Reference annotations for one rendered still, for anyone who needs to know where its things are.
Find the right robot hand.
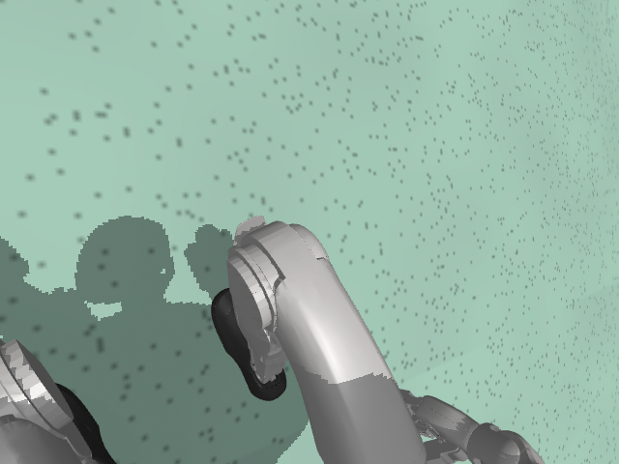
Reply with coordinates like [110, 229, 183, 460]
[400, 389, 480, 464]

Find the left robot foot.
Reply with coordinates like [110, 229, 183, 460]
[55, 383, 116, 464]

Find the right robot arm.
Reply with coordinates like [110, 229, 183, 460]
[466, 422, 545, 464]

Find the right robot foot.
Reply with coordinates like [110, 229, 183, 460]
[211, 288, 286, 401]

